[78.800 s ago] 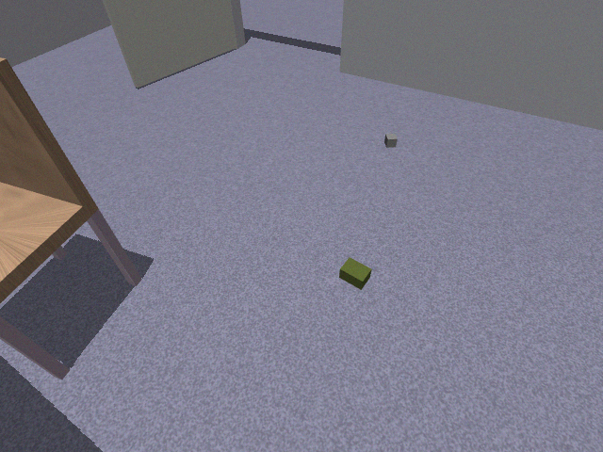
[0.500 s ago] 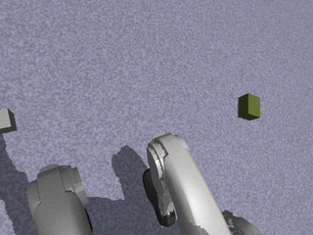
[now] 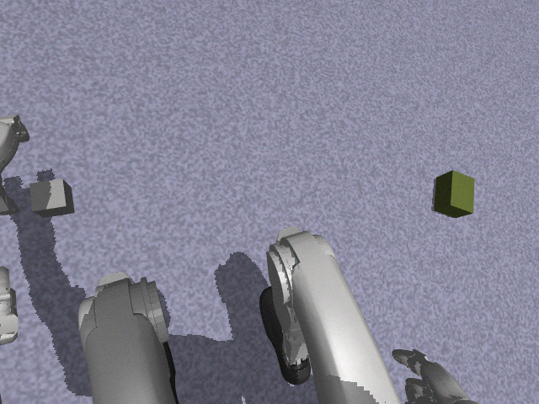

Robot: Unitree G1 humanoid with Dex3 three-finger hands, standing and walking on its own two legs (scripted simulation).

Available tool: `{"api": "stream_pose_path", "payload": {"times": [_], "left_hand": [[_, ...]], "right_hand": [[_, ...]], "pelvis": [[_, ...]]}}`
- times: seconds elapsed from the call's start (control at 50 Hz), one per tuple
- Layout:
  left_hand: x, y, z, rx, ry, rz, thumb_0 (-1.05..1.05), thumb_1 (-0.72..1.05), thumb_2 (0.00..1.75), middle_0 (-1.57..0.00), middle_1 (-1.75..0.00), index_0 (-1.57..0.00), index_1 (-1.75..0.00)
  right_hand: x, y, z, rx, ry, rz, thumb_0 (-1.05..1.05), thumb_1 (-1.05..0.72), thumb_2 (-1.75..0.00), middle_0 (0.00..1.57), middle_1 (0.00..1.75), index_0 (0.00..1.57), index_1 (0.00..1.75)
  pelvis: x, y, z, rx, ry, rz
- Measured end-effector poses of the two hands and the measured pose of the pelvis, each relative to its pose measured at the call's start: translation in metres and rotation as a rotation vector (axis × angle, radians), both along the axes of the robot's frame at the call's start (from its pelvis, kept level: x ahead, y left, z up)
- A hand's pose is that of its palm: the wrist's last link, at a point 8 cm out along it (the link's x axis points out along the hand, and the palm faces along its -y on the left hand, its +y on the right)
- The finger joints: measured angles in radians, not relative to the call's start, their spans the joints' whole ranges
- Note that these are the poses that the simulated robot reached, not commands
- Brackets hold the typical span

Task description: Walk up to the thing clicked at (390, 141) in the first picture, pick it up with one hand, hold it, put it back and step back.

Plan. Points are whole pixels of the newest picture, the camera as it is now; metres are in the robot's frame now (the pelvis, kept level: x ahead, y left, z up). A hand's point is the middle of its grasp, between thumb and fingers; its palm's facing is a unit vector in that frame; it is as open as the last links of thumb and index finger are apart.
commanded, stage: home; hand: left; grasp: from above
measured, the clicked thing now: (53, 198) +0.51 +0.29 -0.33
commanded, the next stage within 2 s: none
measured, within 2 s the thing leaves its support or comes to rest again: neither
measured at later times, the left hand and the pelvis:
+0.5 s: hand out of the picture +0.47 +0.28 -0.10, palm faces -0.28 -0.38 -0.88, open 9.0 cm; pelvis +0.02 +0.00 +0.03, yaw +1 degrees
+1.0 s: hand out of the picture +0.29 +0.22 +0.11, palm faces +0.02 -0.93 -0.38, open 7.4 cm; pelvis +0.03 -0.01 +0.21, yaw +6 degrees
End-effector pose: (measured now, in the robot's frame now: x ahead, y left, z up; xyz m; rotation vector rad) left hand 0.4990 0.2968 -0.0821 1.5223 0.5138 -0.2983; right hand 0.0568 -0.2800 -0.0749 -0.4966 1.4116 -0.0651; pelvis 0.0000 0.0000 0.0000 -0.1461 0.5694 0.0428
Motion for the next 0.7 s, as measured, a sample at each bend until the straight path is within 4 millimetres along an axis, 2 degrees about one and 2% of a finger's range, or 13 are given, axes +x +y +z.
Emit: {"api": "stream_pose_path", "payload": {"times": [0.16, 0.22, 0.26, 0.36, 0.46, 0.56, 0.7], "left_hand": [[-0.005, -0.001, -0.055, -0.026, 0.015, -0.032, 0.0, -0.15, 0.75, -0.39, -0.65, -0.38, -0.67], [-0.002, -0.006, -0.065, -0.05, -0.049, -0.041, 0.0, -0.08, 0.79, -0.35, -0.62, -0.34, -0.64], [0.0, -0.01, -0.063, -0.075, -0.116, -0.027, 0.0, -0.01, 0.82, -0.32, -0.6, -0.31, -0.62], [0.0, -0.01, -0.031, -0.139, -0.242, 0.105, -0.01, 0.21, 0.9, -0.28, -0.55, -0.27, -0.56], [-0.018, -0.002, 0.017, -0.193, -0.204, 0.283, 0.0, 0.42, 0.93, -0.26, -0.49, -0.25, -0.5], [-0.059, 0.001, 0.067, -0.304, -0.088, 0.4, 0.0, 0.58, 0.94, -0.24, -0.44, -0.23, -0.45], [-0.124, -0.01, 0.122, -0.577, -0.038, 0.503, 0.0, 0.78, 0.92, -0.22, -0.36, -0.22, -0.36]], "right_hand": [[-0.031, 0.007, -0.014, -0.006, 0.116, -0.016, 0.0, -0.9, -0.9, 0.2, 0.3, 0.2, 0.3], [-0.034, 0.013, -0.019, 0.003, 0.131, -0.027, 0.01, -0.9, -0.9, 0.2, 0.3, 0.2, 0.3], [-0.032, 0.016, -0.02, 0.011, 0.126, -0.037, 0.01, -0.9, -0.9, 0.2, 0.3, 0.2, 0.3], [-0.011, 0.019, -0.019, 0.046, 0.061, -0.064, 0.01, -0.89, -0.9, 0.21, 0.3, 0.2, 0.3], [0.022, 0.023, -0.006, 0.103, -0.04, -0.083, 0.01, -0.9, -0.9, 0.2, 0.3, 0.2, 0.3], [0.057, 0.028, 0.023, 0.159, -0.139, -0.081, 0.01, -0.9, -0.9, 0.2, 0.3, 0.2, 0.3], [0.107, 0.03, 0.08, 0.16, -0.286, -0.012, 0.01, -0.9, -0.9, 0.2, 0.3, 0.2, 0.3]], "pelvis": [[0.004, 0.002, -0.021, -0.013, -0.005, -0.008], [0.007, 0.003, -0.026, -0.017, -0.003, -0.008], [0.009, 0.003, -0.027, -0.016, 0.005, -0.006], [0.015, 0.003, -0.015, -0.005, 0.043, -0.002], [0.019, 0.004, 0.016, 0.004, 0.071, 0.003], [0.021, 0.005, 0.06, 0.024, 0.067, 0.01], [0.02, 0.001, 0.113, 0.046, 0.019, 0.027]]}}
